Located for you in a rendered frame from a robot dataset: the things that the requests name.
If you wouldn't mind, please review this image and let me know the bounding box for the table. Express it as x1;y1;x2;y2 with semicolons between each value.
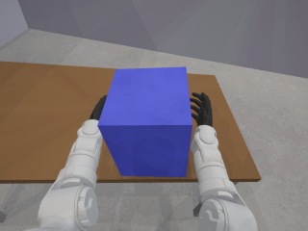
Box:
0;61;262;223

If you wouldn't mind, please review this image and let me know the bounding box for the left robot upper arm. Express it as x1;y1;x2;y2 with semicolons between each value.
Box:
24;185;99;231

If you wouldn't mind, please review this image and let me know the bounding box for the right robot upper arm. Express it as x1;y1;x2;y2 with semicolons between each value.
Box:
197;198;258;231

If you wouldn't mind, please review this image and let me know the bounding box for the robot right hand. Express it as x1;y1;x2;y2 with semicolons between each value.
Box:
190;92;213;127

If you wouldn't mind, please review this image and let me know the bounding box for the right robot forearm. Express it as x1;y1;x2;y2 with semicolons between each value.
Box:
190;125;248;208

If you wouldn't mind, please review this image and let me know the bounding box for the robot left hand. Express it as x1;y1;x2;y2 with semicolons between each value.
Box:
90;95;108;121

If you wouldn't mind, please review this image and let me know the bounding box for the left robot forearm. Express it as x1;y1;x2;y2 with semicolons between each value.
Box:
38;119;103;227

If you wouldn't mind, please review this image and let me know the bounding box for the carton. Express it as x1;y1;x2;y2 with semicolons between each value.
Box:
97;66;193;177

